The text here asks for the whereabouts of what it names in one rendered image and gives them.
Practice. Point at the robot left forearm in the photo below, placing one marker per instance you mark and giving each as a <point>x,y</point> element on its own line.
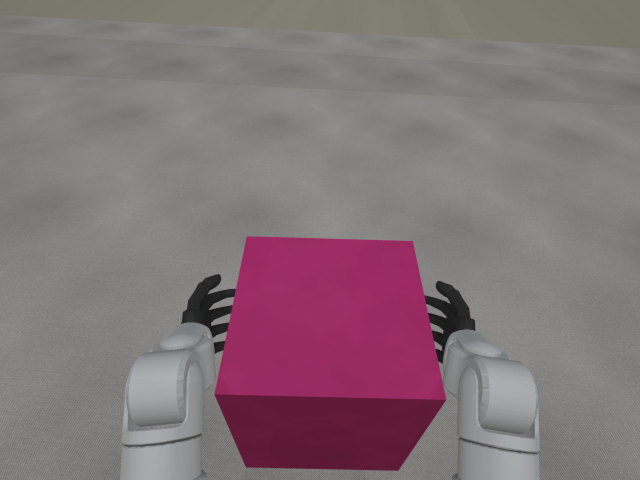
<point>163,415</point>

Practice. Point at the carton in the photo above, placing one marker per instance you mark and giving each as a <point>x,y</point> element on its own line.
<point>329,360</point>

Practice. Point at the robot right hand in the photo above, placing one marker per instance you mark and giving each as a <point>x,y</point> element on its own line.
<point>457,315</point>

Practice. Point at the robot left hand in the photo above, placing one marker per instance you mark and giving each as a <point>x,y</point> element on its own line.
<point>199,304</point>

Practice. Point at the robot right forearm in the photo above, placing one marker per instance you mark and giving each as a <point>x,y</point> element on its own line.
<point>498,414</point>

